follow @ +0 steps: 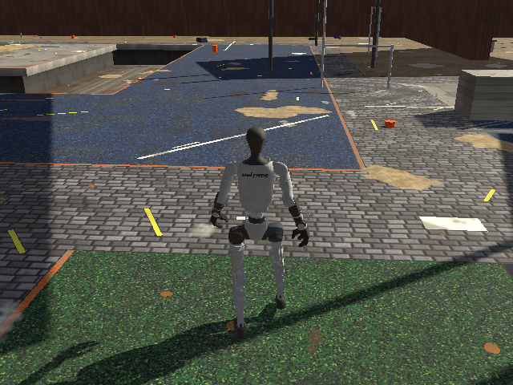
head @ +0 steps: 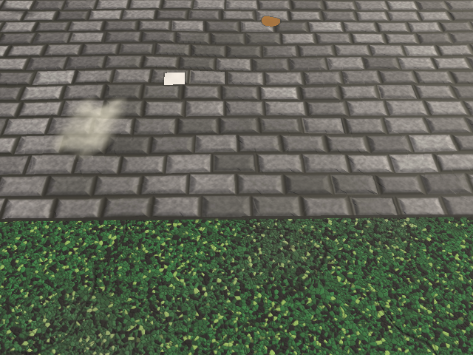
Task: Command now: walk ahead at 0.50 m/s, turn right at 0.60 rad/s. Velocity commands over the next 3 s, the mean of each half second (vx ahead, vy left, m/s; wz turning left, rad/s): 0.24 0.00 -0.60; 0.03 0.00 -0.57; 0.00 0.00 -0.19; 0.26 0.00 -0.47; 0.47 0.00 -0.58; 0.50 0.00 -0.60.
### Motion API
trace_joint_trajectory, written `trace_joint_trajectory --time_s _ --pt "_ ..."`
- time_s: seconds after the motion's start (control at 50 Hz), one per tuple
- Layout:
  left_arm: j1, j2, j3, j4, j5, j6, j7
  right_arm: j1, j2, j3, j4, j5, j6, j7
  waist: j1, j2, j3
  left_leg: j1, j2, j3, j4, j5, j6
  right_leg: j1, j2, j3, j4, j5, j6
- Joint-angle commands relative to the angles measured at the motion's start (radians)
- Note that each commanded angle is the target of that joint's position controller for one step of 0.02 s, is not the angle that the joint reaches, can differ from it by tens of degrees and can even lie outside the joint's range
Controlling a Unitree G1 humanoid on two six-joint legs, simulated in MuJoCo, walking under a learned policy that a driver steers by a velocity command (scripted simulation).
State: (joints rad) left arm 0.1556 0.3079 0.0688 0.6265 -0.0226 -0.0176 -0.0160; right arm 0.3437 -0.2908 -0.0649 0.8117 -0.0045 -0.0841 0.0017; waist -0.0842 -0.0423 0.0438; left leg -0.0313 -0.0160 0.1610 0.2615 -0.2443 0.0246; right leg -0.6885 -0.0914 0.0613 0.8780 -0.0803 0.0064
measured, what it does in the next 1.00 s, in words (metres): walks ahead, turning right: right foot, then left foot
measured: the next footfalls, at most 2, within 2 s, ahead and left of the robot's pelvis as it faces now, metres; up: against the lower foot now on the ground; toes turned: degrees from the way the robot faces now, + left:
right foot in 0.18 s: +0.27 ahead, -0.14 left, +0.00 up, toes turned -8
left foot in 0.64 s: +0.37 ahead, +0.06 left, +0.00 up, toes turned -28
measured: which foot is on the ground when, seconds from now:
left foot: down 0.00-0.16, up 0.18-0.62, down 0.64-1.00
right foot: up 0.00-0.16, down 0.18-0.64, up 0.66-1.00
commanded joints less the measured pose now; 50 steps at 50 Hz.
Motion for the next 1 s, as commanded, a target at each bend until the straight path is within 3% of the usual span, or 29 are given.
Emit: trace_joint_trajectory --time_s 0.02,0.06,0.1,0.14,0.16,0.18,0.2,0.22,0.24,0.26,0.28,0.3,0.32,0.36,0.42,0.52,0.6,0.62,0.64,0.66,0.68,0.7,0.72,0.74,0.78,0.84,0.9,0.96,1.0 --pt "-0.108 0.011 -0.008 -0.09 -0.001 -0.021 -0.022 -0.047 -0.17 -0.037 -0.057 0.007 -0.007 -0.008 -0.002 0.098 0.03 0.006 0.26 -0.076 -0.11 0.325 0.129 0.005 -0.001 -0.047 -0.138 0.103 -0.011" --pt "-0.156 0.011 -0.008 -0.11 -0.002 -0.023 -0.036 -0.035 -0.186 -0.04 -0.043 0.015 0.006 -0.009 -0.008 0.094 0.055 0.045 0.27 -0.039 -0.083 0.421 0.117 0.02 0.014 -0.077 -0.211 0.088 -0.027" --pt "-0.151 0.036 0.005 -0.121 0.007 -0.024 -0.047 -0.04 -0.21 -0.046 -0.04 0.025 0.024 -0.017 0.019 0.118 0.029 0.087 0.271 0.0 0.018 0.716 0.092 0.094 0.062 -0.126 -0.259 0.02 -0.053" --pt "-0.014 0.094 0.036 -0.092 0.014 -0.022 -0.05 -0.057 -0.237 -0.055 -0.05 0.038 0.039 -0.03 0.104 0.153 -0.068 0.09 0.258 0.025 0.237 0.981 0.064 0.283 0.139 -0.164 -0.292 -0.031 -0.097" --pt "0.136 0.143 0.065 -0.053 0.013 -0.019 -0.041 -0.077 -0.224 -0.049 -0.062 0.044 0.041 -0.035 0.188 0.13 -0.144 0.005 0.226 0.044 0.429 0.921 0.03 0.5 0.166 -0.151 -0.376 0.078 -0.136" --pt "0.24 0.208 0.087 -0.032 0.011 -0.008 -0.016 -0.051 -0.17 -0.03 -0.084 0.017 0.032 -0.031 0.224 0.011 -0.22 -0.233 0.166 0.042 0.721 0.481 -0.028 0.777 0.054 0.013 -0.388 0.346 -0.193" --pt "0.171 0.315 0.088 -0.069 0.031 -0.008 0.001 0.07 -0.049 0.012 -0.128 -0.036 0.015 -0.012 0.079 -0.24 -0.357 -0.614 -0.009 -0.047 1.1 -0.465 -0.092 1.089 -0.249 0.489 -0.309 0.754 -0.404" --pt "0.19 0.254 0.077 -0.102 0.033 -0.012 -0.006 0.022 -0.154 0.001 -0.117 -0.007 0.0 0.0 0.171 -0.099 -0.55 -0.634 -0.005 -0.253 1.204 -0.449 -0.087 1.089 -0.3 0.616 -0.4 0.61 -0.47" --pt "0.133 0.205 0.061 -0.099 0.026 -0.017 -0.011 -0.093 -0.184 -0.009 -0.146 0.025 0.0 0.0 0.175 -0.035 -0.408 -0.681 0.04 -0.262 1.167 -0.345 -0.072 0.974 -0.238 0.465 -0.433 0.561 -0.414" --pt "0.082 0.169 0.053 -0.088 0.004 -0.018 -0.009 -0.116 -0.169 -0.006 -0.149 0.017 0.004 -0.011 0.136 0.03 -0.275 -0.689 0.076 -0.246 1.076 -0.265 -0.072 0.822 -0.172 0.364 -0.456 0.477 -0.352" --pt "0.039 0.146 0.046 -0.092 -0.003 -0.014 -0.004 -0.119 -0.168 -0.009 -0.139 0.002 0.014 -0.024 0.104 0.043 -0.202 -0.654 0.097 -0.242 1.009 -0.218 -0.081 0.688 -0.134 0.318 -0.484 0.432 -0.318" --pt "0.006 0.143 0.043 -0.097 0.009 -0.01 0.001 -0.105 -0.176 -0.013 -0.139 -0.002 0.029 -0.028 0.069 0.019 -0.168 -0.583 0.103 -0.245 0.968 -0.187 -0.086 0.568 -0.107 0.287 -0.515 0.427 -0.308" --pt "-0.016 0.149 0.044 -0.098 0.023 -0.008 0.003 -0.086 -0.17 -0.013 -0.135 -0.005 0.041 -0.029 0.047 0.002 -0.159 -0.529 0.092 -0.235 0.942 -0.17 -0.094 0.485 -0.094 0.271 -0.532 0.44 -0.307" --pt "-0.025 0.158 0.048 -0.083 0.028 -0.007 0.013 -0.069 -0.134 -0.004 -0.131 -0.01 0.054 -0.034 0.033 -0.015 -0.172 -0.484 0.072 -0.219 0.852 -0.144 -0.115 0.413 -0.069 0.231 -0.529 0.507 -0.307" --pt "-0.013 0.169 0.052 -0.062 0.018 0.008 0.032 -0.122 -0.11 0.004 -0.149 -0.015 0.064 -0.039 0.048 -0.028 -0.198 -0.474 0.047 -0.229 0.721 -0.068 -0.133 0.403 -0.039 0.229 -0.509 0.438 -0.282" --pt "-0.013 0.166 0.05 -0.054 0.015 0.04 0.046 -0.221 -0.108 0.004 -0.187 -0.002 0.072 -0.029 0.082 -0.081 -0.17 -0.427 0.009 -0.256 0.532 -0.012 -0.125 0.39 -0.01 0.319 -0.493 0.106 -0.235" --pt "-0.02 0.148 0.043 -0.055 0.004 0.051 0.044 -0.197 -0.114 -0.008 -0.193 0.002 0.051 -0.016 0.065 -0.117 -0.163 -0.318 -0.011 -0.256 0.278 0.007 -0.084 0.451 0.001 0.412 -0.4 0.144 -0.196" --pt "-0.022 0.131 0.038 -0.057 -0.003 0.055 0.046 -0.164 -0.123 -0.015 -0.184 -0.001 0.044 -0.015 0.047 -0.109 -0.154 -0.233 0.017 -0.253 0.144 0.129 -0.059 0.425 0.036 0.403 -0.358 0.082 -0.158" --pt "0.032 0.079 0.023 -0.058 0.008 0.056 0.047 -0.149 -0.188 -0.03 -0.191 -0.017 0.046 -0.02 0.077 0.036 -0.19 -0.105 0.21 -0.4 0.108 0.265 0.009 0.34 0.111 0.314 -0.195 -0.195 -0.099" --pt "0.086 0.073 0.024 -0.074 0.004 0.05 0.047 -0.175 -0.256 -0.047 -0.192 -0.047 0.06 -0.021 0.131 0.324 -0.142 -0.053 0.407 -0.643 0.078 0.515 0.187 0.122 0.275 0.127 -0.018 -0.562 -0.032" --pt "0.09 0.168 0.049 -0.06 0.019 0.039 0.046 -0.164 -0.209 -0.041 -0.2 -0.043 0.059 -0.022 0.1 0.3 -0.152 -0.075 0.471 -0.721 0.065 0.518 0.277 0.075 0.204 0.109 0.217 -0.585 0.018" --pt "0.08 0.21 0.068 -0.038 0.005 0.044 0.045 -0.188 -0.155 -0.026 -0.212 -0.037 0.059 -0.026 0.097 0.21 -0.135 -0.099 0.411 -0.604 0.084 0.474 0.247 0.077 0.174 0.108 0.308 -0.511 0.035" --pt "0.085 0.193 0.07 -0.018 0.001 0.059 0.051 -0.224 -0.127 -0.02 -0.216 -0.025 0.064 -0.029 0.11 0.164 -0.11 -0.113 0.338 -0.498 0.096 0.416 0.195 0.075 0.158 0.09 0.341 -0.45 0.056" --pt "0.081 0.173 0.067 -0.016 0.003 0.072 0.055 -0.241 -0.113 -0.016 -0.219 -0.009 0.067 -0.034 0.107 0.167 -0.093 -0.115 0.304 -0.436 0.096 0.391 0.171 0.061 0.148 0.077 0.367 -0.404 0.073" --pt "0.054 0.113 0.05 -0.032 -0.004 0.082 0.05 -0.236 -0.117 -0.017 -0.213 -0.011 0.078 -0.042 0.094 0.183 -0.073 -0.128 0.252 -0.328 0.076 0.391 0.159 0.078 0.137 0.02 0.312 -0.343 0.091" --pt "-0.016 0.078 0.035 -0.071 -0.004 0.076 0.042 -0.188 -0.141 -0.032 -0.196 -0.015 0.092 -0.048 0.049 0.227 -0.107 -0.036 0.278 -0.286 0.077 0.425 0.186 0.092 0.102 -0.02 0.152 -0.333 0.103" --pt "-0.032 0.065 0.025 -0.086 0.004 0.073 0.027 -0.195 -0.176 -0.048 -0.188 -0.004 0.098 -0.041 0.039 0.242 -0.136 -0.055 0.303 -0.249 0.081 0.448 0.194 0.217 0.078 -0.053 -0.012 -0.332 0.085" --pt "-0.005 0.076 0.029 -0.076 0.008 0.077 0.017 -0.192 -0.191 -0.053 -0.17 0.016 0.097 -0.027 0.047 0.247 -0.137 -0.069 0.316 -0.246 0.103 0.43 0.193 0.318 0.096 -0.083 -0.176 -0.305 0.053" --pt "0.061 0.071 0.033 -0.044 0.011 0.075 0.009 -0.216 -0.185 -0.048 -0.16 0.037 0.098 -0.024 0.092 0.226 -0.133 -0.117 0.295 -0.22 0.163 0.377 0.152 0.456 0.118 -0.111 -0.416 -0.132 0.003"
